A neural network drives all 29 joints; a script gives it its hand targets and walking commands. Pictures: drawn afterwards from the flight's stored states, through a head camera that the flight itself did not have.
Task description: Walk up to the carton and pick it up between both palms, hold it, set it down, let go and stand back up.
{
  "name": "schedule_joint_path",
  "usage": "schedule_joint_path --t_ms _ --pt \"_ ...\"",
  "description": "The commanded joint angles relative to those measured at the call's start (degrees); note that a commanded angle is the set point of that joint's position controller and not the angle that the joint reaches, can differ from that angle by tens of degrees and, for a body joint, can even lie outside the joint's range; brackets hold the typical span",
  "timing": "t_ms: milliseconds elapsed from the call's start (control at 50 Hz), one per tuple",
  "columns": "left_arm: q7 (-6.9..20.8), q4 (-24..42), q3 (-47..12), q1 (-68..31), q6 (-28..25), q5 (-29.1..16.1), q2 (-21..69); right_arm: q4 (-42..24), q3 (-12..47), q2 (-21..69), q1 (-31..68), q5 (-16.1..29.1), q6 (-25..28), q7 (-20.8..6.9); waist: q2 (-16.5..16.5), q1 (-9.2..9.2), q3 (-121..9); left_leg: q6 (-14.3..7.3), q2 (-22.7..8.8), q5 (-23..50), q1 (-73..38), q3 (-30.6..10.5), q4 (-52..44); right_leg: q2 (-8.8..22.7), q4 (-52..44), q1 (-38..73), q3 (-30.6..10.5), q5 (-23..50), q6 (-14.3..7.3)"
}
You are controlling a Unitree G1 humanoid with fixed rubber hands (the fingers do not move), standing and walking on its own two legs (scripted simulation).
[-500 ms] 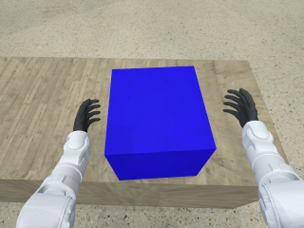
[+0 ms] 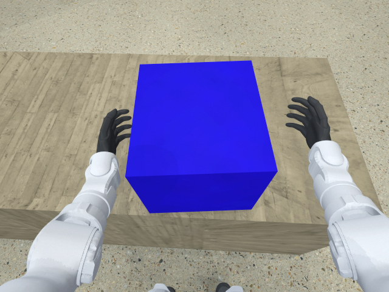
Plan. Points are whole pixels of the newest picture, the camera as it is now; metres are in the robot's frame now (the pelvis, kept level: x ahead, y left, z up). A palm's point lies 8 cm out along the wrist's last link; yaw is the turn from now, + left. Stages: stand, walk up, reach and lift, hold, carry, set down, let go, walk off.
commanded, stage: reach and lift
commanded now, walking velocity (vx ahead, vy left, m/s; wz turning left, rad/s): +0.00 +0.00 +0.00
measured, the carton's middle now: (198, 140) +0.47 +0.04 -0.03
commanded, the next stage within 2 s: none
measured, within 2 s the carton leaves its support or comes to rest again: neither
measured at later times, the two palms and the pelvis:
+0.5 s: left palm (121, 144) +0.42 +0.20 +0.02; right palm (293, 135) +0.46 -0.17 +0.02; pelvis +0.01 +0.01 +0.00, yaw +0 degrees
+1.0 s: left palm (122, 144) +0.42 +0.20 +0.02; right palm (285, 137) +0.46 -0.16 +0.02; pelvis +0.01 +0.01 +0.00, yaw +0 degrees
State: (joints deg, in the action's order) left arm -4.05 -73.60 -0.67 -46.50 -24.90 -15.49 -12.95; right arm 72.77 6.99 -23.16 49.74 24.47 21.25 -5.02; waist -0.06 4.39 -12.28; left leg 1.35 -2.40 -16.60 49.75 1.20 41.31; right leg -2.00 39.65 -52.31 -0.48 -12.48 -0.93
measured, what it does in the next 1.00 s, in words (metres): stands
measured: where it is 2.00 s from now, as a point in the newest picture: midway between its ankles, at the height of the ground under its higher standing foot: outside the picture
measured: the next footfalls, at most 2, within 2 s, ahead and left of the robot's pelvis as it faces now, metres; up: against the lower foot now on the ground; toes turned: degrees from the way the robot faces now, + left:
none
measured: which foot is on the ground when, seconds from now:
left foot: down 0.00-1.00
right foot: down 0.00-1.00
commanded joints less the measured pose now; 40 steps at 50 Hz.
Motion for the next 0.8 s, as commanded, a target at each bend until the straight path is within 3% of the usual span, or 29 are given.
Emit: schedule_joint_path --t_ms 0,20,40,60,100,140,180,200,220,240,280,340,400,420,440,480,500,520,540,560,580,620,640,660,680,700,720,740,780 --pt "-0.2 2.2 -4.7 -22.6 -2.1 -5.5 -3.0 -4.4 3.1 -0.7 21.7 -1.0 0.1 1.1 -4.2 0.16 -37.8 0.5 2.2 9.4 -6.4 1.5 -2.1 1.7 -0.5 17.6 1.3 0.8 2.3" --pt "-0.8 3.1 -5.0 -22.0 -2.2 -5.1 -3.3 -1.1 1.8 -1.8 21.2 -1.8 0.2 1.3 -3.8 -0.92 -37.9 1.3 1.7 12.1 -8.6 1.0 -1.6 1.0 0.2 15.4 2.0 2.3 2.1" --pt "-0.9 1.4 -4.0 -23.0 -2.7 -4.3 -2.8 -0.2 2.6 -0.8 21.9 -1.3 -0.1 1.1 -1.9 0.56 -37.0 1.7 1.8 11.9 -9.3 0.9 -1.7 1.1 -0.3 15.6 2.2 1.1 1.5" --pt "-0.8 2.3 -5.0 -22.2 -1.8 -4.0 -1.0 1.1 2.3 -1.4 21.1 -0.9 -0.7 0.8 -1.6 0.15 -34.9 2.2 1.6 12.9 -10.2 0.2 -2.3 1.0 -0.2 13.7 2.7 0.8 1.1" --pt "-1.4 6.0 -5.3 -22.6 -2.5 -4.2 1.3 -2.2 2.1 1.0 22.1 -1.4 0.4 0.5 -2.1 -0.25 -40.0 2.4 1.2 15.9 -13.0 0.5 -0.2 0.4 0.0 13.0 3.6 3.7 0.8" --pt "-1.5 5.7 -6.7 -23.1 -2.4 -3.3 5.2 -0.6 1.0 2.0 23.3 -2.6 0.3 0.5 -0.2 -1.32 -40.0 3.4 1.1 17.9 -14.8 -0.3 -0.6 0.3 -0.5 11.2 3.9 4.2 0.3" --pt "-1.4 7.0 -4.5 -19.2 -2.5 -1.9 4.9 -2.4 1.2 3.2 21.2 -3.8 1.1 0.7 -0.9 -0.07 -41.6 3.2 1.4 20.8 -17.2 0.5 -0.8 -0.5 -1.2 12.1 3.8 5.8 0.4" --pt "-2.0 11.9 -4.8 -22.5 -2.9 -1.8 4.5 -4.8 -0.7 2.8 22.1 -4.2 2.0 1.1 0.5 -1.06 -44.5 3.6 1.2 22.8 -18.5 -0.1 0.1 -0.3 -0.8 12.5 4.0 8.3 0.5" --pt "-2.3 8.6 -3.4 -20.0 -2.8 -1.3 3.3 -5.4 -0.1 1.8 22.7 -4.5 1.7 0.8 -1.2 0.64 -44.2 3.8 1.0 24.0 -18.5 0.4 0.6 -0.5 -0.6 12.6 3.7 8.5 1.0" --pt "-2.0 9.8 -2.4 -18.0 -2.9 0.8 5.9 -2.5 -0.2 3.5 19.4 -5.0 2.6 1.4 -0.5 -0.44 -42.1 3.9 1.2 26.8 -19.6 0.2 1.3 -0.9 -1.1 13.2 4.0 11.1 0.7" --pt "-2.2 12.2 -1.2 -17.1 -3.0 0.9 3.6 -4.3 -0.9 3.0 18.4 -5.3 3.4 2.5 -0.1 0.92 -46.0 3.8 1.4 29.1 -19.6 1.0 1.6 -1.2 -0.8 17.6 3.3 14.7 1.0" --pt "-1.6 8.0 1.1 -15.1 -4.0 2.5 3.7 -4.2 -1.0 4.2 18.8 -7.5 4.6 4.1 -3.1 -0.74 -44.2 3.1 2.1 27.7 -12.9 1.4 2.7 -0.7 1.4 22.5 2.8 20.2 1.7" --pt "-1.5 8.6 2.7 -19.5 -4.4 2.1 1.8 -5.2 -1.3 6.2 20.2 -8.7 3.7 5.0 -5.5 -1.34 -43.3 1.7 2.2 21.4 -9.3 2.3 1.9 -0.1 0.9 24.0 1.9 15.1 2.8" --pt "-1.7 9.2 3.3 -16.8 -4.6 3.0 3.3 -4.9 -0.9 6.8 19.6 -8.2 4.2 5.1 -4.4 0.57 -45.2 2.3 1.9 25.3 -12.1 2.1 1.5 -0.4 0.9 24.1 1.8 17.3 2.1" --pt "-1.2 3.6 3.6 -16.3 -4.7 3.7 4.1 -5.1 -1.5 7.7 20.7 -8.8 4.6 5.2 -4.3 -0.2 -41.7 2.0 2.5 22.7 -9.8 1.7 1.1 0.0 0.1 24.2 1.8 15.9 2.2" --pt "-1.6 5.1 4.2 -19.6 -4.9 3.4 3.6 -3.3 -3.3 7.6 22.6 -10.0 4.1 5.4 -5.7 -0.71 -41.2 1.7 2.1 20.2 -9.3 1.8 1.3 0.0 0.6 21.4 2.7 10.8 2.4" --pt "-1.9 3.8 4.3 -16.9 -4.8 3.7 4.0 -4.0 -3.6 7.2 21.6 -10.4 4.8 5.8 -5.2 -0.93 -42.5 2.3 1.9 23.0 -9.8 1.3 1.7 -0.3 1.0 21.4 1.7 14.1 1.9" --pt "-2.1 6.6 3.0 -19.7 -4.9 3.0 5.0 -3.7 -3.2 7.2 22.8 -9.1 5.0 5.5 -4.0 -1.46 -42.9 2.7 1.6 22.0 -12.4 1.0 1.3 -0.3 0.0 20.8 2.5 10.9 1.8" --pt "-1.8 5.5 2.8 -19.3 -4.8 3.3 5.4 -3.3 -3.1 8.5 22.9 -9.2 4.7 5.1 -2.4 -0.65 -42.1 2.6 1.7 22.8 -13.0 1.4 1.6 -0.1 -0.4 19.7 2.7 10.7 1.8" --pt "-1.8 5.2 2.5 -19.3 -4.9 3.8 5.2 0.6 -3.9 8.2 21.0 -9.2 4.3 5.1 -1.0 -0.89 -40.2 2.7 1.9 21.0 -13.5 2.1 1.3 -0.1 -0.3 18.2 3.3 8.6 1.7" --pt "-1.9 5.5 1.9 -18.4 -4.8 3.9 7.1 0.2 -3.9 8.5 21.6 -9.7 4.6 5.1 -2.5 -1.14 -39.7 2.6 1.6 22.2 -14.2 1.3 0.9 -0.5 -1.2 17.4 3.1 8.3 1.2" --pt "-2.6 5.9 2.3 -18.4 -4.8 5.7 6.7 1.5 -5.4 7.4 21.7 -11.1 4.6 5.1 0.3 -1.0 -39.0 3.3 1.5 22.5 -15.6 1.7 0.7 -0.3 -2.1 17.2 3.7 7.2 0.6" --pt "-2.6 4.0 3.0 -18.7 -4.5 5.8 7.0 2.1 -5.5 8.0 21.1 -11.0 4.3 5.4 -1.6 -1.06 -37.7 3.1 1.2 22.9 -15.2 1.4 0.7 -0.6 -1.9 16.9 3.5 7.7 0.8" --pt "-2.2 4.2 3.0 -18.2 -4.6 4.5 8.5 0.4 -2.2 10.6 21.1 -9.4 4.1 5.1 -2.1 1.44 -37.8 2.6 1.7 22.0 -12.7 2.0 1.8 0.0 -0.5 17.7 2.8 7.5 1.1" --pt "-2.2 3.0 2.0 -20.4 -4.7 4.4 6.8 -1.2 -5.1 8.9 24.3 -10.6 4.1 5.2 -0.9 -0.39 -39.3 2.5 1.8 19.5 -12.8 1.9 0.9 -0.1 -2.1 16.6 3.4 4.6 0.8" --pt "-2.2 3.2 3.3 -19.4 -4.8 4.7 6.8 -1.8 -4.4 10.6 23.4 -11.3 4.1 5.4 -3.1 -0.26 -40.3 1.9 1.8 19.5 -11.3 2.1 1.0 0.1 -1.7 18.5 2.3 6.7 1.1" --pt "-2.3 3.6 2.0 -20.0 -4.9 4.2 7.6 -3.3 -6.4 9.5 24.6 -12.5 4.5 5.8 -3.6 -1.98 -41.6 1.9 1.9 18.4 -11.1 1.1 0.5 -0.1 -1.8 18.0 3.1 6.7 1.2" --pt "-2.8 5.0 2.8 -20.3 -5.5 5.5 6.6 -1.9 -6.3 9.6 22.2 -12.8 4.5 5.8 -0.4 -0.57 -38.3 2.4 2.0 17.5 -10.9 2.3 0.1 0.2 -1.3 18.7 3.0 5.4 0.9" --pt "-2.8 5.0 2.4 -18.0 -5.4 4.9 8.2 -2.7 -5.7 11.0 21.1 -12.3 5.2 5.8 -1.6 -0.93 -42.3 2.8 1.9 22.3 -13.0 2.2 2.1 -0.3 -0.5 18.7 3.0 10.3 1.2"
